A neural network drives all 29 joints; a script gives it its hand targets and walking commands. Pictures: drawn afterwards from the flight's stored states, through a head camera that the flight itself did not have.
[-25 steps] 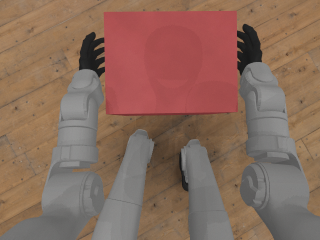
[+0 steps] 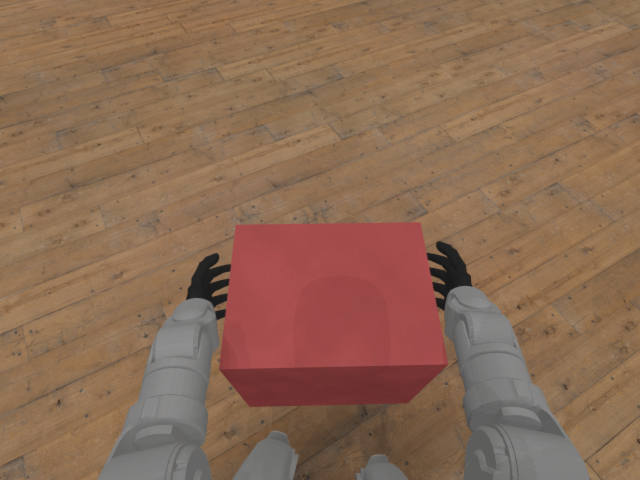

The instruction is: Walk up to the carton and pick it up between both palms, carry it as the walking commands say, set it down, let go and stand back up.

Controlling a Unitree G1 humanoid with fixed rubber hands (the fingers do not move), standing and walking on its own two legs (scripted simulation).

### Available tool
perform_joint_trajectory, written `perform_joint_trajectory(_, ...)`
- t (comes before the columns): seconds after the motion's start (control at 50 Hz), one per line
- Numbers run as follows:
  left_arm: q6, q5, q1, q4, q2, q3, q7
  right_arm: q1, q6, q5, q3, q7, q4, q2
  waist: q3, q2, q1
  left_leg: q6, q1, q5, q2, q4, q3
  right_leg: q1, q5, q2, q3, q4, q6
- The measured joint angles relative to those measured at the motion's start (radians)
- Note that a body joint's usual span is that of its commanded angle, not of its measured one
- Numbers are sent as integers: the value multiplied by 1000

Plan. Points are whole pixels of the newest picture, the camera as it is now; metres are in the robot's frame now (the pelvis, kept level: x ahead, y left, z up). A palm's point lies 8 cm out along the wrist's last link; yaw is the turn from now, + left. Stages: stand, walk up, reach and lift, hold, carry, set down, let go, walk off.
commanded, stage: reach and lift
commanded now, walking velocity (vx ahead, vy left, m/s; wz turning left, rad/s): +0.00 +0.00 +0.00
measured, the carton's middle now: (328, 321) +0.35 +0.03 -0.09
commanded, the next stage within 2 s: none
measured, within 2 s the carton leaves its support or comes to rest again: neither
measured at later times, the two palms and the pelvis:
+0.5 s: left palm (187, 290) +0.31 +0.20 +0.04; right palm (471, 272) +0.38 -0.14 +0.05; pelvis +0.07 +0.00 +0.06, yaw +1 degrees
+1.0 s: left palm (170, 284) +0.30 +0.20 +0.09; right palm (496, 268) +0.36 -0.14 +0.11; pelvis +0.06 +0.00 +0.07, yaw +1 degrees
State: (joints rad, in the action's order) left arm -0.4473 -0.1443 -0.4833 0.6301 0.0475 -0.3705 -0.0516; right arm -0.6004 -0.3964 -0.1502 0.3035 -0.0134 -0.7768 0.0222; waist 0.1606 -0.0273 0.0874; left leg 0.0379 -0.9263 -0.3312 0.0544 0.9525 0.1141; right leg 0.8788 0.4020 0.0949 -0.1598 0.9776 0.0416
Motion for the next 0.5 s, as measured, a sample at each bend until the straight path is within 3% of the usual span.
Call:
perform_joint_trajectory(0.16, -6, -43, 51, -27, 34, -17, 11, 62, 11, -64, 39, 31, 19, -27, -8, -2, -5, -16, 156, 22, 3, -134, -16, -150, -21, -24, -18, -128, 1)
perform_joint_trajectory(0.36, -34, 18, 248, -209, 62, 70, -14, 248, -8, 27, -69, 28, 176, -27, -17, 3, -8, -22, 339, 53, -7, -308, -11, -336, -62, -41, -19, -316, -9)
perform_joint_trajectory(0.5, -64, 9, 354, -279, 65, 79, 6, 318, -53, 16, -99, 28, 229, -55, -1, 12, -5, -21, 512, 78, -7, -431, 7, -510, -82, -57, -3, -435, -22)
